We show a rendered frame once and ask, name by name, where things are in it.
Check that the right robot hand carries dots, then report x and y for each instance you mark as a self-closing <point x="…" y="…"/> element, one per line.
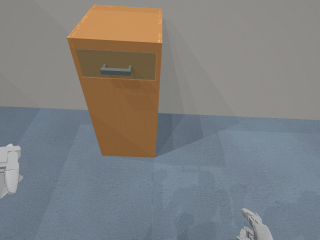
<point x="259" y="232"/>

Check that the cabinet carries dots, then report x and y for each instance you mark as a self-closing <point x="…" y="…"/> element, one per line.
<point x="123" y="111"/>

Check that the handle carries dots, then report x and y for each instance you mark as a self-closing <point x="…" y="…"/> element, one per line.
<point x="116" y="71"/>

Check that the left robot hand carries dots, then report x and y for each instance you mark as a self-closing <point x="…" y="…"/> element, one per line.
<point x="9" y="169"/>

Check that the drawer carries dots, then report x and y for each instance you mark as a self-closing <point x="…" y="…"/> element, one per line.
<point x="143" y="64"/>

